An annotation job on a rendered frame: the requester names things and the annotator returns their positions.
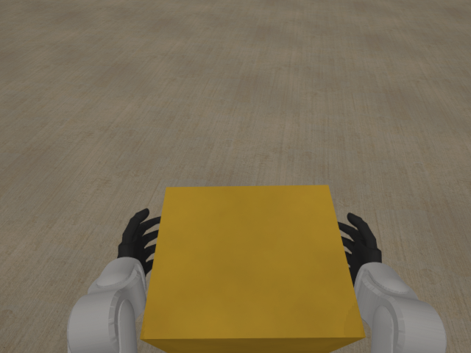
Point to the robot left forearm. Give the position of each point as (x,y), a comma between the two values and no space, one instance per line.
(103,321)

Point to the left robot hand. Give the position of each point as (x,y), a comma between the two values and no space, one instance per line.
(133,241)

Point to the carton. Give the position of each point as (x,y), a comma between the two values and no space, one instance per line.
(250,269)

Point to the robot right forearm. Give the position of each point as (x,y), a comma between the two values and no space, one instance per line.
(399,321)

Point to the right robot hand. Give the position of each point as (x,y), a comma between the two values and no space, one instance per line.
(364,247)

